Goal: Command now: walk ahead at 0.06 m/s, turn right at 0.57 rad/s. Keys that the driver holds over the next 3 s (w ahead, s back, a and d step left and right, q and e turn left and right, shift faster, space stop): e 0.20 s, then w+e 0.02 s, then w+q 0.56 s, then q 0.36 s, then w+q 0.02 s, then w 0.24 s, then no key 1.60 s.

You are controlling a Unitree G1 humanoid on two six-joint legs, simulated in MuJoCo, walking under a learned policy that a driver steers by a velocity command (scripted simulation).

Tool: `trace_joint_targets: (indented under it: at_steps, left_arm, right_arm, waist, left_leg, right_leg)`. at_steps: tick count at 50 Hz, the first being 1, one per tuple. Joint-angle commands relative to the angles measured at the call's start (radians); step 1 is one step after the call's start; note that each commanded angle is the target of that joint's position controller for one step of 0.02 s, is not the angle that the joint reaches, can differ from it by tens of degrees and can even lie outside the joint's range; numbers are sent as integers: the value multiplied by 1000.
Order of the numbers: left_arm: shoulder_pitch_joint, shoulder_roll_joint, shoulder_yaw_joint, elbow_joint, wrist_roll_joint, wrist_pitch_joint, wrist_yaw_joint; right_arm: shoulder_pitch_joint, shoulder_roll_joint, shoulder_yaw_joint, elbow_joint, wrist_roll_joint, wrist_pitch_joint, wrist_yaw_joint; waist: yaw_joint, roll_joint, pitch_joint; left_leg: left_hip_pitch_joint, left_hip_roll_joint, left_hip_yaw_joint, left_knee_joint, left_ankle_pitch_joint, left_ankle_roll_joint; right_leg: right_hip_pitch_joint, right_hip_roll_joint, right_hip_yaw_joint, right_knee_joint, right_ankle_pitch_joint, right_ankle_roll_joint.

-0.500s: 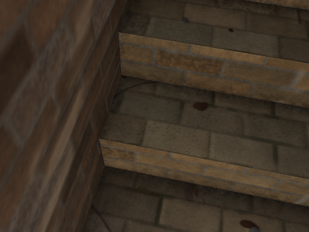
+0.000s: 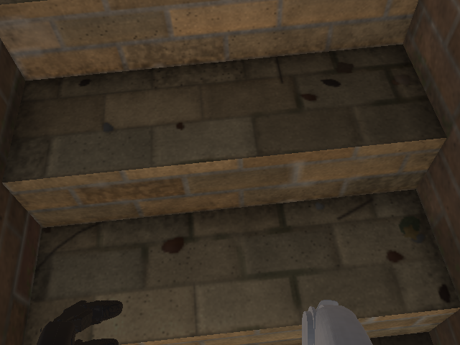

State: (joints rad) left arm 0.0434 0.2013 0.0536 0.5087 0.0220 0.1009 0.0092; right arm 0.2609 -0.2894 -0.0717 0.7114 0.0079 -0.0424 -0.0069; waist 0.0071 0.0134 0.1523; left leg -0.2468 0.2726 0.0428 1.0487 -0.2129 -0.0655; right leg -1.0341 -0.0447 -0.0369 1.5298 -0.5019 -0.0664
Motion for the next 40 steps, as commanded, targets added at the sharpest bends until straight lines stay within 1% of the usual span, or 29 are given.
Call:
trace_joint_targets:
  at_steps: [1,2,3,4,6,8,10,12,14,16,18,22,23,24,26,27,28,29,30,31,32,33,34,35,36,37,38,39,40]
  left_arm:
    - [-4,273,94,-87,28,-23,41]
    - [-31,181,71,-46,23,-25,38]
    - [-53,97,43,-24,18,-40,40]
    - [-56,27,20,-20,12,-44,31]
    - [3,53,24,32,4,-57,48]
    - [63,101,46,69,1,-75,67]
    - [109,100,43,70,-7,-71,82]
    - [142,99,46,74,3,-68,95]
    - [153,48,34,81,9,-97,98]
    - [224,56,33,151,3,-137,96]
    - [325,39,42,227,0,-167,83]
    - [382,40,44,326,9,-214,72]
    - [395,15,37,340,15,-225,70]
    - [420,51,42,363,17,-241,71]
    - [445,56,32,399,-4,-257,66]
    - [469,37,19,427,-24,-252,70]
    - [470,37,19,436,-7,-248,72]
    - [470,25,14,438,-5,-250,72]
    - [494,79,24,428,-29,-240,86]
    - [487,72,21,422,-27,-232,87]
    - [524,50,12,437,-25,-228,91]
    - [493,67,12,407,-18,-228,88]
    - [471,66,0,392,-33,-223,89]
    - [468,108,2,365,-33,-237,82]
    - [436,154,5,348,-45,-264,75]
    - [415,219,28,356,-73,-280,45]
    - [463,215,23,338,-69,-283,15]
    - [423,150,5,242,-35,-285,-21]
    - [334,156,39,225,40,-277,-34]
  right_arm:
    - [-28,52,-16,-197,-46,-13,26]
    - [-29,78,-4,-191,-74,-4,6]
    - [11,96,8,-161,-93,-1,-12]
    - [71,66,2,-109,-71,-7,-9]
    - [14,58,4,-103,-59,-12,-9]
    - [-65,90,26,-134,-68,-3,-13]
    - [-107,90,35,-133,-80,27,-18]
    - [-141,109,44,-139,-76,45,-20]
    - [-94,127,34,-50,-60,46,-26]
    - [-114,187,41,-25,-42,33,-24]
    - [-144,170,37,-14,-58,12,-18]
    - [-263,174,46,-70,-48,-20,-24]
    - [-286,173,45,-81,-49,-20,-31]
    - [-328,184,53,-94,-46,-12,-38]
    - [-350,194,64,-118,-37,2,-51]
    - [-440,212,91,-180,-33,9,-48]
    - [-465,212,92,-212,-30,16,-34]
    - [-464,194,88,-227,-30,26,-25]
    - [-440,190,93,-236,-29,47,-7]
    - [-460,179,90,-248,-34,53,7]
    - [-492,207,102,-251,-37,60,22]
    - [-392,263,117,-212,-26,62,32]
    - [-416,290,130,-205,-21,61,38]
    - [-344,256,118,-174,-1,55,32]
    - [-135,209,108,-116,-7,59,9]
    - [58,127,78,-81,-19,65,-9]
    - [78,32,36,-60,-33,52,-14]
    - [108,-103,-6,-41,-59,65,-25]
    - [65,-144,-35,-28,-31,78,-43]
  waist:
    - [-16,-374,-472]
    - [-59,-298,-338]
    - [-88,-318,-244]
    - [-77,-298,-226]
    - [-59,-238,-199]
    - [-41,-139,-218]
    - [0,-97,-191]
    - [10,-75,-232]
    - [14,-18,-262]
    - [38,-64,-215]
    - [75,-89,-172]
    - [81,-110,-141]
    - [83,-94,-141]
    - [91,-45,-132]
    - [62,-33,-102]
    - [60,-35,-55]
    - [57,-107,-84]
    - [48,-104,-78]
    - [48,-148,-132]
    - [55,-128,-125]
    - [85,-84,-150]
    - [73,-98,-207]
    - [57,-33,-236]
    - [17,-63,-289]
    - [-70,-168,-411]
    - [-173,-214,-531]
    - [-169,-183,-579]
    - [-159,139,-576]
    - [-150,233,-557]
  left_leg:
    - [-423,-277,-255,871,47,63]
    - [-500,-251,-214,848,130,71]
    - [-528,-243,-193,817,172,94]
    - [-522,-276,-171,876,189,83]
    - [-590,-304,-145,895,157,66]
    - [-620,-273,-172,805,139,41]
    - [-721,-253,-123,695,36,32]
    - [-764,-252,-100,635,16,28]
    - [-737,-263,-79,813,155,44]
    - [-845,-281,-106,892,184,57]
    - [-1020,-315,-147,1022,128,86]
    - [-1334,-323,-202,1129,-105,126]
    - [-1362,-325,-212,1147,-120,130]
    - [-1426,-323,-187,1226,-157,137]
    - [-1441,-286,-170,1206,-214,140]
    - [-1400,-257,-128,1081,-234,149]
    - [-1318,-245,-73,1029,-213,161]
    - [-1302,-226,-71,1016,-186,161]
    - [-1194,-172,20,891,-193,189]
    - [-1097,-151,33,776,-237,200]
    - [-1023,-161,68,663,-273,223]
    - [-858,-177,130,590,-324,252]
    - [-625,-235,180,421,-364,270]
    - [-423,-313,250,351,-343,257]
    - [-239,-351,204,332,-352,267]
    - [-85,-387,144,126,-336,290]
    - [72,-345,-81,-36,-287,317]
    - [188,-135,-685,-404,-785,426]
    - [130,-44,-1076,-737,-918,404]
  right_leg:
    - [576,-137,874,-1160,-581,-80]
    - [494,-82,690,-970,-443,-55]
    - [418,-19,533,-823,-246,-72]
    - [400,-19,487,-833,-151,-72]
    - [438,-25,478,-841,-2,-122]
    - [526,-29,457,-862,173,-130]
    - [648,-68,493,-902,424,-125]
    - [732,-56,477,-940,392,-113]
    - [721,-87,441,-955,449,-93]
    - [734,-111,414,-1033,279,-74]
    - [827,-138,480,-1093,168,-126]
    - [1046,-186,435,-1171,90,-153]
    - [1051,-191,424,-1184,74,-163]
    - [1067,-230,431,-1226,56,-175]
    - [1021,-217,378,-1266,-41,-157]
    - [932,-189,326,-1337,-91,-120]
    - [877,-178,302,-1408,-121,-131]
    - [878,-181,293,-1432,-83,-147]
    - [920,-229,286,-1580,15,-184]
    - [929,-205,234,-1613,121,-189]
    - [978,-194,181,-1628,232,-188]
    - [983,-184,57,-1586,503,-192]
    - [901,-162,-33,-1540,945,-173]
    - [879,-195,-48,-1425,1577,-180]
    - [919,-253,-31,-1223,2044,-190]
    - [981,-233,-52,-992,2066,-149]
    - [843,-182,-7,-767,1652,-96]
    - [495,-3,28,-366,929,-40]
    - [341,97,169,58,430,6]
